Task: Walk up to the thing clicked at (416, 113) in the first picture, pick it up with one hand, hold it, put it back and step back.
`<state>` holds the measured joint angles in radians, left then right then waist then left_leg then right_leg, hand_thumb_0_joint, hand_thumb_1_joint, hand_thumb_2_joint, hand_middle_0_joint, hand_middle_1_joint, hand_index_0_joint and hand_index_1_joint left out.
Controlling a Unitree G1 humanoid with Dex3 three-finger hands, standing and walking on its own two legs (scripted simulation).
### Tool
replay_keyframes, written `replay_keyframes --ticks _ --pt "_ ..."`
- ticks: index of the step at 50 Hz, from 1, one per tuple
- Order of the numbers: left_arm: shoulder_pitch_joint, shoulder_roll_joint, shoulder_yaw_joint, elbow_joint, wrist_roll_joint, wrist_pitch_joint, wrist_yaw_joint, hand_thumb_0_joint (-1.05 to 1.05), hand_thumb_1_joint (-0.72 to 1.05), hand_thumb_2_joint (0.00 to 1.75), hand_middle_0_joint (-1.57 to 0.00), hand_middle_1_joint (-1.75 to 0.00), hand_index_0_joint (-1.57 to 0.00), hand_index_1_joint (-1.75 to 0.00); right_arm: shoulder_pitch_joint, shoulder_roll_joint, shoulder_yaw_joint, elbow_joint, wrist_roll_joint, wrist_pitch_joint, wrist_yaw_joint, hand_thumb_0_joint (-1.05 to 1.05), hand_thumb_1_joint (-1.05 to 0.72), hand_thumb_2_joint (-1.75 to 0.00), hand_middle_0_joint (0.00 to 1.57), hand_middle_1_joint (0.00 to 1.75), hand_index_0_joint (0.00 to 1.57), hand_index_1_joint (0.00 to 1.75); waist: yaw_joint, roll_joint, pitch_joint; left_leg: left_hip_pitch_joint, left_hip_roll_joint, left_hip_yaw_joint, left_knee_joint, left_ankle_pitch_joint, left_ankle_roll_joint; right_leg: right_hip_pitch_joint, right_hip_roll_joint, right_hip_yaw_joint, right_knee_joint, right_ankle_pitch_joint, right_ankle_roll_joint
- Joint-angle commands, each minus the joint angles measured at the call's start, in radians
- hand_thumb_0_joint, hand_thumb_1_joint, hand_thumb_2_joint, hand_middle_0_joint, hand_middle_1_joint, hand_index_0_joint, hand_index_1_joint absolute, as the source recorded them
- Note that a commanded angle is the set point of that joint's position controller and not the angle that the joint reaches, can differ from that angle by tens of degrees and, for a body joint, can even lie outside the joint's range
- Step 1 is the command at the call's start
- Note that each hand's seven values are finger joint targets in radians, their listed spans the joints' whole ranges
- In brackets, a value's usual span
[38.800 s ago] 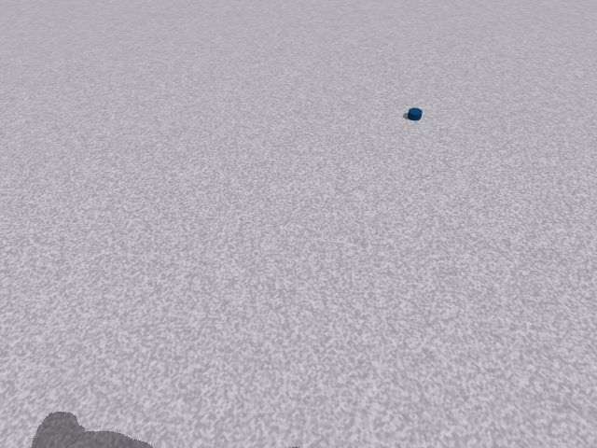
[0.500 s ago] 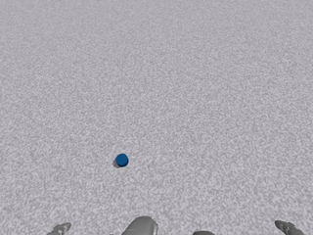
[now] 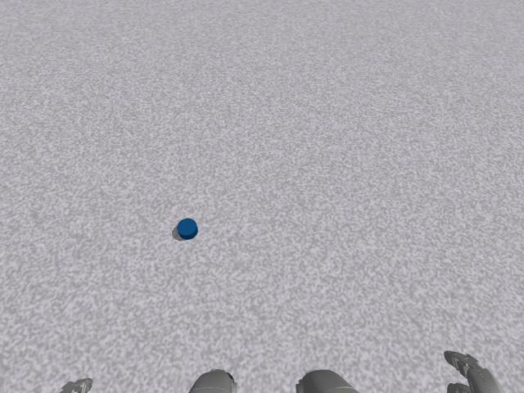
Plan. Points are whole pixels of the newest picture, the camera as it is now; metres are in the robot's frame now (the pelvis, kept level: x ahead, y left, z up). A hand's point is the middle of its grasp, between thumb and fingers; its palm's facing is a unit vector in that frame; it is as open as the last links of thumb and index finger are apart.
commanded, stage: step back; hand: left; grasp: from above
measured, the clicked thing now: (187, 228) +0.74 +0.32 -0.74
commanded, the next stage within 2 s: stand in 1.96 s
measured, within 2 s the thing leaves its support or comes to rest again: neither
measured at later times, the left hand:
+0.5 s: hand out of the picture -0.04 +0.23 -0.15, palm faces +0.08 -0.91 -0.40, open 7.3 cm
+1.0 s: hand out of the picture -0.29 +0.19 -0.13, palm faces +0.12 -0.88 -0.46, open 7.3 cm
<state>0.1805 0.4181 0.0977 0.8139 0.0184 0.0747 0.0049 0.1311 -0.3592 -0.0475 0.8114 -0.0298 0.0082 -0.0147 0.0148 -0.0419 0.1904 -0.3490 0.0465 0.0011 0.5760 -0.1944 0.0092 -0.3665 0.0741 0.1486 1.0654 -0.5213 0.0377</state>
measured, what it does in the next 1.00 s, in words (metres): walks backwards: right foot, then left foot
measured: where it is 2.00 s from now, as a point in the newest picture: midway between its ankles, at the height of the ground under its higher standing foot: outside the picture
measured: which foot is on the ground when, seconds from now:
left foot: down 0.00-0.12, up 0.14-0.42, down 0.44-0.76, up 0.78-1.00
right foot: up 0.00-0.08, down 0.10-0.46, up 0.48-0.72, down 0.74-1.00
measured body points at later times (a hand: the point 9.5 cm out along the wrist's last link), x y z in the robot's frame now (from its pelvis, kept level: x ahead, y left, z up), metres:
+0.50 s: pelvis -0.17 -0.04 -0.01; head -0.11 -0.03 +0.43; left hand -0.05 +0.28 -0.12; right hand -0.08 -0.35 -0.13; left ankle -0.17 +0.07 -0.73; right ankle -0.09 -0.16 -0.71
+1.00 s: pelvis -0.34 -0.09 -0.01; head -0.30 -0.12 +0.44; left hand -0.30 +0.24 -0.10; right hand -0.21 -0.41 -0.14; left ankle -0.37 +0.05 -0.67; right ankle -0.28 -0.21 -0.73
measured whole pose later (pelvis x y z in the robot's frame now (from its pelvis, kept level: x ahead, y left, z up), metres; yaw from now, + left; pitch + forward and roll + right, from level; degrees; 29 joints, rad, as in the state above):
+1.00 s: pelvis -0.34 -0.09 -0.01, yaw +7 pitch -2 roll +1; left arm 0.20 0.36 0.07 0.88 0.04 0.01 0.01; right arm 0.19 -0.43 -0.07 0.90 -0.03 0.07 0.00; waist 0.04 0.05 0.12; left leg -0.41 -0.07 -0.13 1.05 -0.48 -0.03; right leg -0.33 -0.04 -0.02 0.66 -0.29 -0.02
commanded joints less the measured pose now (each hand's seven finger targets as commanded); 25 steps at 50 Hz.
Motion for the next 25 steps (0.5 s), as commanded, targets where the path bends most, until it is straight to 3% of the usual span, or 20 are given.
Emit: replay_keyframes --ticks 1,2,3,4,5,6,7,8,9,10,12,16,18,19,20,21,22,23,24,25 --pt "0.048 0.137 0.042 -0.063 0.004 -0.036 0.001 0.0 0.9 0.9 -0.2 -0.3 -0.2 -0.3 0.016 -0.292 -0.082 -0.079 -0.006 -0.005 -0.016 0.0 -0.9 -0.9 0.2 0.3 0.2 0.3 -0.031 0.257 -0.281 0.218 0.203 -0.205 -0.085 0.312 0.201 0.05 -0.05 -0.092 -0.324 0.043 -0.022" --pt "0.093 0.135 0.045 -0.038 0.006 -0.037 -0.004 0.0 0.9 0.9 -0.2 -0.3 -0.2 -0.3 0.0 -0.306 -0.084 -0.086 -0.004 0.002 -0.014 0.0 -0.9 -0.9 0.2 0.3 0.2 0.3 -0.011 0.271 -0.287 0.153 0.197 -0.202 -0.082 0.252 0.184 0.126 -0.047 -0.121 -0.426 0.107 -0.035" --pt "0.165 0.129 0.046 -0.007 0.007 -0.04 -0.005 0.0 0.9 0.9 -0.2 -0.3 -0.2 -0.3 -0.031 -0.313 -0.085 -0.091 0.003 0.01 -0.011 0.0 -0.9 -0.9 0.2 0.3 0.2 0.3 0.027 0.261 -0.303 0.102 0.185 -0.181 -0.052 0.194 0.161 0.212 -0.049 -0.149 -0.563 0.213 -0.052" --pt "0.194 0.145 0.052 0.011 0.016 -0.045 -0.003 0.0 0.9 0.9 -0.2 -0.3 -0.2 -0.3 -0.034 -0.288 -0.077 -0.091 0.008 0.019 -0.009 0.0 -0.9 -0.9 0.2 0.3 0.2 0.3 0.042 0.215 -0.29 0.007 0.14 -0.167 -0.002 0.064 0.114 0.266 -0.055 -0.129 -0.621 0.246 -0.068" --pt "0.166 0.214 0.071 -0.009 0.035 -0.051 -0.005 0.0 0.9 0.9 -0.2 -0.3 -0.2 -0.3 -0.008 -0.23 -0.063 -0.098 0.013 0.022 -0.007 0.0 -0.9 -0.9 0.2 0.3 0.2 0.3 0.028 0.025 -0.233 -0.196 -0.002 -0.155 0.134 -0.16 0.047 0.285 -0.187 0.134 -0.685 0.134 -0.113" --pt "0.071 0.335 0.096 -0.057 0.027 -0.046 -0.008 0.0 0.9 0.9 -0.2 -0.3 -0.2 -0.3 -0.034 -0.192 -0.06 -0.113 0.019 0.02 -0.024 0.0 -0.9 -0.9 0.2 0.3 0.2 0.3 0.045 -0.234 -0.185 -0.203 -0.157 -0.077 0.391 -0.406 -0.016 0.04 -0.435 0.376 -0.798 0.11 -0.269" --pt "-0.005 0.357 0.095 -0.094 0.028 -0.052 -0.001 0.0 0.9 0.9 -0.2 -0.3 -0.2 -0.3 -0.044 -0.243 -0.078 -0.098 0.016 0.026 -0.032 0.0 -0.9 -0.9 0.2 0.3 0.2 0.3 0.043 -0.235 -0.117 -0.145 -0.112 -0.173 0.584 -0.421 -0.024 -0.139 -0.523 0.476 -0.841 0.096 -0.345" --pt "-0.075 0.292 0.071 -0.113 0.019 -0.059 0.005 0.0 0.9 0.9 -0.2 -0.3 -0.2 -0.3 -0.009 -0.266 -0.076 -0.074 0.022 0.026 -0.029 0.0 -0.9 -0.9 0.2 0.3 0.2 0.3 -0.003 -0.127 -0.088 -0.123 -0.122 -0.207 0.661 -0.338 -0.023 -0.17 -0.449 0.342 -0.792 0.166 -0.313" --pt "-0.137 0.235 0.056 -0.117 0.02 -0.06 0.011 0.0 0.9 0.9 -0.2 -0.3 -0.2 -0.3 0.038 -0.246 -0.071 -0.044 0.028 0.022 -0.026 0.0 -0.9 -0.9 0.2 0.3 0.2 0.3 -0.04 -0.066 -0.074 -0.128 -0.154 -0.197 0.668 -0.27 -0.017 -0.132 -0.349 0.178 -0.727 0.29 -0.254" --pt "-0.18 0.216 0.057 -0.118 0.028 -0.059 0.016 0.0 0.9 0.9 -0.2 -0.3 -0.2 -0.3 0.081 -0.24 -0.067 -0.026 0.034 0.018 -0.024 0.0 -0.9 -0.9 0.2 0.3 0.2 0.3 -0.066 -0.097 -0.092 -0.116 -0.162 -0.172 0.667 -0.248 -0.02 -0.093 -0.307 0.084 -0.684 0.375 -0.225" --pt "-0.132 0.204 0.056 -0.12 0.03 -0.06 0.017 0.0 0.9 0.9 -0.2 -0.3 -0.2 -0.3 0.102 -0.234 -0.056 -0.016 0.028 0.01 -0.021 0.0 -0.9 -0.9 0.2 0.3 0.2 0.3 -0.029 -0.126 -0.143 -0.105 -0.156 -0.14 0.631 -0.263 -0.031 0.015 -0.283 0.037 -0.621 0.487 -0.224" --pt "-0.026 0.195 0.05 -0.108 0.028 -0.052 0.033 0.0 0.9 0.9 -0.2 -0.3 -0.2 -0.3 0.055 -0.207 -0.046 -0.041 0.015 0.004 -0.021 0.0 -0.9 -0.9 0.2 0.3 0.2 0.3 0.039 -0.153 -0.196 -0.141 -0.1 -0.079 0.3 -0.351 -0.03 0.287 -0.334 0.071 -0.547 0.71 -0.242" --pt "-0.018 0.197 0.043 -0.105 0.017 -0.045 0.031 0.0 0.9 0.9 -0.2 -0.3 -0.2 -0.3 0.088 -0.195 -0.047 -0.026 0.01 0.0 -0.018 0.0 -0.9 -0.9 0.2 0.3 0.2 0.3 0.037 -0.158 -0.23 -0.074 -0.085 -0.025 0.112 -0.302 -0.018 0.329 -0.321 0.06 -0.488 0.759 -0.227" --pt "-0.029 0.204 0.039 -0.109 0.01 -0.04 0.028 0.0 0.9 0.9 -0.2 -0.3 -0.2 -0.3 0.12 -0.191 -0.05 -0.01 0.007 -0.002 -0.016 0.0 -0.9 -0.9 0.2 0.3 0.2 0.3 0.019 -0.151 -0.248 -0.011 -0.088 0.006 -0.004 -0.215 -0.008 0.318 -0.306 0.042 -0.447 0.762 -0.213" --pt "-0.036 0.205 0.034 -0.112 0.002 -0.032 0.024 0.0 0.9 0.9 -0.2 -0.3 -0.2 -0.3 0.155 -0.197 -0.055 0.009 0.007 -0.004 -0.016 0.0 -0.9 -0.9 0.2 0.3 0.2 0.3 -0.002 -0.128 -0.269 0.069 -0.086 0.016 -0.139 -0.067 0.001 0.286 -0.284 0.023 -0.407 0.735 -0.184" --pt "-0.032 0.188 0.02 -0.121 0.002 -0.029 0.022 0.0 0.9 0.9 -0.2 -0.3 -0.2 -0.3 0.157 -0.236 -0.069 0.009 0.001 -0.005 -0.015 0.0 -0.9 -0.9 0.2 0.3 0.2 0.3 -0.003 -0.078 -0.268 0.162 -0.02 -0.093 -0.146 0.078 0.034 0.148 -0.253 0.015 -0.384 0.611 -0.132" --pt "-0.03 0.148 0.012 -0.132 -0.002 -0.028 0.018 0.0 0.9 0.9 -0.2 -0.3 -0.2 -0.3 0.149 -0.305 -0.085 0.0 -0.014 -0.006 -0.015 0.0 -0.9 -0.9 0.2 0.3 0.2 0.3 -0.002 0.107 -0.264 0.221 0.177 -0.35 -0.17 0.21 0.114 -0.027 -0.146 -0.056 -0.25 0.348 -0.08" --pt "-0.124 0.167 0.026 -0.15 -0.011 -0.027 0.03 0.0 0.9 0.9 -0.2 -0.3 -0.2 -0.3 0.107 -0.401 -0.098 -0.021 -0.002 -0.002 -0.003 0.0 -0.9 -0.9 0.2 0.3 0.2 0.3 -0.052 0.288 -0.243 0.101 0.335 -0.505 -0.217 0.368 0.267 -0.056 -0.025 -0.137 -0.066 -0.115 -0.048" --pt "-0.16 0.171 0.035 -0.136 0.003 -0.023 0.038 0.0 0.9 0.9 -0.2 -0.3 -0.2 -0.3 0.099 -0.388 -0.103 -0.018 -0.014 -0.007 -0.005 0.0 -0.9 -0.9 0.2 0.3 0.2 0.3 -0.066 0.242 -0.201 0.003 0.355 -0.534 -0.226 0.375 0.307 -0.04 -0.015 -0.017 0.106 -0.157 -0.05" --pt "-0.135 0.162 0.034 -0.119 -0.005 -0.019 0.035 0.0 0.9 0.9 -0.2 -0.3 -0.2 -0.3 0.059 -0.337 -0.087 -0.018 -0.009 -0.013 -0.013 0.0 -0.9 -0.9 0.2 0.3 0.2 0.3 -0.032 0.159 -0.206 0.053 0.297 -0.404 -0.179 0.45 0.279 -0.065 -0.003 0.029 0.184 -0.099 -0.06"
